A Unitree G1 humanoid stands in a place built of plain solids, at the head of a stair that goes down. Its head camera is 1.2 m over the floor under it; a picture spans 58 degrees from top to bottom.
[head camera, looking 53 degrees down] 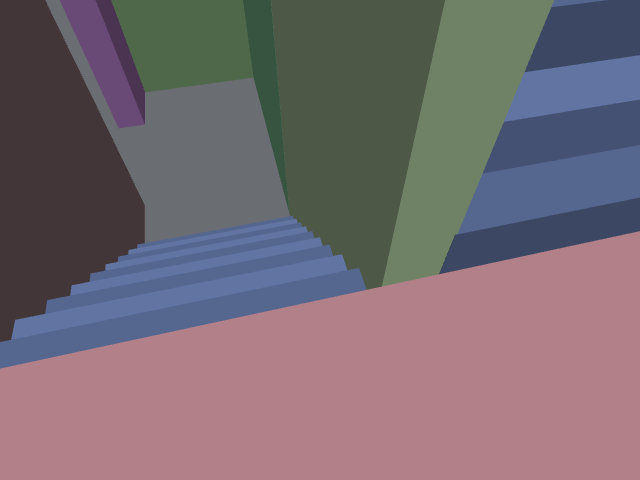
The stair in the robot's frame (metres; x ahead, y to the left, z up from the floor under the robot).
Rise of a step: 0.20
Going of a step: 0.21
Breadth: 1.38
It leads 14 degrees to the left of straight ahead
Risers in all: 10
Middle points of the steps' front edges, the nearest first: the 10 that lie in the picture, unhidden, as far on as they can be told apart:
0.56 0.47 0.00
0.76 0.52 -0.20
0.97 0.57 -0.41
1.17 0.62 -0.61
1.38 0.67 -0.82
1.59 0.72 -1.02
1.79 0.77 -1.23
2.00 0.82 -1.43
2.20 0.87 -1.64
2.41 0.92 -1.84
